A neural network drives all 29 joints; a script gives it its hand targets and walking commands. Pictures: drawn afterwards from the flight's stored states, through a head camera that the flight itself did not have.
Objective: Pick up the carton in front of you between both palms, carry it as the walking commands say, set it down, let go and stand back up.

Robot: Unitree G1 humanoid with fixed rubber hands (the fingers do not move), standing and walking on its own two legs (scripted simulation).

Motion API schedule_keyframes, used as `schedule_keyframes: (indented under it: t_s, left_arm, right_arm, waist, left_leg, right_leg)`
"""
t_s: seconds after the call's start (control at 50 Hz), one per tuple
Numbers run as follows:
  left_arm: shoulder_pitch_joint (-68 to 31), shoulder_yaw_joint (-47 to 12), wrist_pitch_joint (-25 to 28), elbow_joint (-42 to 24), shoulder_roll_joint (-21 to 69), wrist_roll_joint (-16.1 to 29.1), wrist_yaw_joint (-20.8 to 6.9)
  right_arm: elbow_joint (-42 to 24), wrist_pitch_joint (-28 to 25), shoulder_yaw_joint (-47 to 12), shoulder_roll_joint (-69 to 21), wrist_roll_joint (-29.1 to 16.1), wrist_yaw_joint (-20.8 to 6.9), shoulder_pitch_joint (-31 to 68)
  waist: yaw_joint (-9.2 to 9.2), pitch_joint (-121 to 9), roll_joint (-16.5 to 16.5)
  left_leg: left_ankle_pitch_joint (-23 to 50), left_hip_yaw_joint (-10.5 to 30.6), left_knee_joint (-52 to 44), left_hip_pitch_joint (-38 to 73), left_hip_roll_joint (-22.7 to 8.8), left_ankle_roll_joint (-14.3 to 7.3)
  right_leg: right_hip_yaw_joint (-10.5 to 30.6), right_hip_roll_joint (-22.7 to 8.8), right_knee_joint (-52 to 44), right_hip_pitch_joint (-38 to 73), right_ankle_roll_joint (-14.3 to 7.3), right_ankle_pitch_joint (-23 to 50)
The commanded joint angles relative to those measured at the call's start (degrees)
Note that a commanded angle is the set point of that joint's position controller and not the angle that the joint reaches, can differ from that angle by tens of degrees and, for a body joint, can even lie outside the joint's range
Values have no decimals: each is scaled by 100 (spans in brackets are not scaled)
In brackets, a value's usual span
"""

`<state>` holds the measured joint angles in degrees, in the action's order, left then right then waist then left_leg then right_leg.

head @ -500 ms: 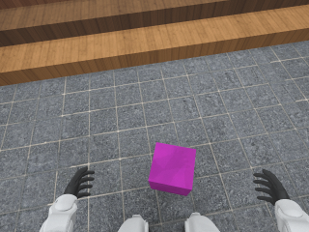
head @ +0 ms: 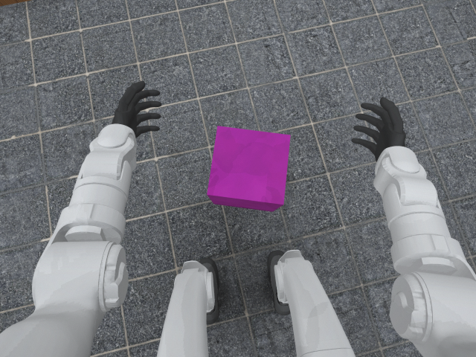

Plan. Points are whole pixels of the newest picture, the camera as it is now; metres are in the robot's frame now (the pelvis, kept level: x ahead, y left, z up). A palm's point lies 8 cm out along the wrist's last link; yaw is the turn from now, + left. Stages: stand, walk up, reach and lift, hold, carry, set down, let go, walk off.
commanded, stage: reach and lift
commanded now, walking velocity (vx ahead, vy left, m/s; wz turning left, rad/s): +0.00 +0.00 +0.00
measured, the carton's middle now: (247, 173) +0.49 -0.05 -0.53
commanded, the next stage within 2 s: none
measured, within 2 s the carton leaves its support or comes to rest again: leaves its support in 1.90 s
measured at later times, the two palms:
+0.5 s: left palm (166, 131) +0.54 +0.14 -0.23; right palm (341, 149) +0.45 -0.24 -0.22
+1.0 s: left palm (185, 159) +0.53 +0.13 -0.44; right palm (313, 173) +0.45 -0.23 -0.43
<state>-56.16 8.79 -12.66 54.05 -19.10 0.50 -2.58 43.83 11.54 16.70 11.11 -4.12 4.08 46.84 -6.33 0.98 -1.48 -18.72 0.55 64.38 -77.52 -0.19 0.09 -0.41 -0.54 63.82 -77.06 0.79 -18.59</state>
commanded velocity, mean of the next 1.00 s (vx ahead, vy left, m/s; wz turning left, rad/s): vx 0.00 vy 0.00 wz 0.00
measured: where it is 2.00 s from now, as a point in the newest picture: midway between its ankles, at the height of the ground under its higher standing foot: (245, 298)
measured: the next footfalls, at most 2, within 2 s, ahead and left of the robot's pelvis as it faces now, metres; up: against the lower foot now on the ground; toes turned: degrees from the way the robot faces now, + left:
none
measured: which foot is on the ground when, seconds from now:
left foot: down 0.00-1.00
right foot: down 0.00-1.00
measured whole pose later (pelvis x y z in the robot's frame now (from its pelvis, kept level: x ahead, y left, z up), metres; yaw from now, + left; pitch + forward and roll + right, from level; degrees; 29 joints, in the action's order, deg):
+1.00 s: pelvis -0.04 +0.00 -0.27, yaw -2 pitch +40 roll -3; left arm -84.6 -1.8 -4.8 68.4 -24.4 10.7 4.8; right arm 60.9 2.2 13.5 14.4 -12.5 7.7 74.4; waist -6.4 15.4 -0.1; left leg -28.5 1.9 119.3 -131.2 0.4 -0.2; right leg -0.6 -0.1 117.6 -129.7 1.8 -28.3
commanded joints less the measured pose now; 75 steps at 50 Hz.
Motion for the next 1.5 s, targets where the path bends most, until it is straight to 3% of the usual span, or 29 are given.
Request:
schedule_keyframes:
  t_s: [0.0,0.06,0.16,0.34,0.46,0.56,0.68,0.78,0.86,0.98,1.12,1.18,1.26,1.38,1.48]
  left_arm:
    - [-2306,170,20,-131,-783,-89,-62]
    - [-2823,271,26,153,-832,-251,-86]
    - [-2943,445,183,172,-726,-550,-13]
    - [-2254,638,626,37,-7,-793,211]
    - [-2024,338,856,-89,23,-535,478]
    - [-2393,-273,948,-533,-290,83,695]
    - [-3089,-691,800,-831,-671,631,813]
    - [-3649,-823,703,-147,-825,829,820]
    - [-4043,-901,760,534,-915,927,775]
    - [-4512,-1074,978,1122,-1147,1100,732]
    - [-4849,-1518,1193,725,-1302,1470,755]
    - [-4809,-1514,1189,519,-1238,1380,757]
    - [-4422,-1313,1141,644,-1135,1221,791]
    - [-4175,-1187,1189,1193,-877,1155,710]
    - [-4433,-1422,1242,1268,-541,1267,712]
  right_arm:
    - [-429,-3,283,519,73,93,1824]
    - [-348,-14,505,453,231,148,2181]
    - [-515,-214,765,327,421,137,2142]
    - [-194,-797,1042,10,621,-166,1561]
    - [70,-1069,920,216,370,-164,1371]
    - [-121,-1186,429,662,-215,12,1672]
    - [-307,-1023,-27,1008,-745,217,2309]
    - [207,-903,-129,1046,-879,348,2963]
    - [790,-934,-183,1067,-848,370,3472]
    - [1418,-1115,-293,1188,-854,373,4079]
    - [1373,-1287,-882,955,-1464,502,4220]
    - [1302,-1265,-998,778,-1669,514,4100]
    - [1347,-1260,-914,848,-1529,552,3807]
    - [1525,-1326,-618,830,-1027,533,3788]
    - [1433,-1355,-832,515,-1113,493,4121]
  waist:
    - [-180,-4518,-210]
    - [-273,-4935,-325]
    - [-393,-5803,-530]
    - [-261,-5518,-599]
    - [-200,-5775,-627]
    - [-217,-6791,-773]
    - [-264,-7162,-850]
    - [-281,-6111,-656]
    - [-291,-5302,-506]
    - [-272,-4798,-434]
    - [-157,-5812,-488]
    - [-71,-5929,-678]
    - [-12,-5634,-617]
    - [-183,-4563,-364]
    - [-157,-4537,-353]
  left_leg:
    - [-551,-79,-469,2072,346,68]
    - [-475,-86,-351,1989,382,76]
    - [350,-5,-261,2228,480,58]
    - [1746,167,805,1144,436,65]
    - [2056,200,2008,275,406,100]
    - [2369,181,2993,478,373,103]
    - [1459,54,3751,385,353,124]
    - [-65,-2,4006,-660,237,87]
    - [-675,57,4266,-1391,148,55]
    - [-613,128,4754,-1890,54,64]
    - [182,27,5231,-1280,43,38]
    - [469,-27,5322,-1068,64,33]
    - [477,-32,5285,-1288,112,39]
    - [92,127,5163,-2127,126,23]
    - [-43,152,5043,-2147,169,-12]
  right_leg:
    - [-339,257,-681,1612,289,-289]
    - [-410,287,-561,1445,309,-163]
    - [-451,380,-387,1397,330,800]
    - [-404,406,609,-430,320,1726]
    - [-371,422,1730,-1451,341,1912]
    - [-449,407,2644,-1736,370,2072]
    - [-577,314,3426,-1982,352,1316]
    - [-516,121,3798,-2230,317,259]
    - [-407,35,4081,-2354,288,-190]
    - [-274,10,4547,-2352,275,-83]
    - [-285,89,4952,-1683,302,765]
    - [-265,180,4983,-1752,288,931]
    - [-264,242,4969,-1905,308,890]
    - [-199,230,4894,-2327,329,618]
    - [-234,247,4875,-2312,305,494]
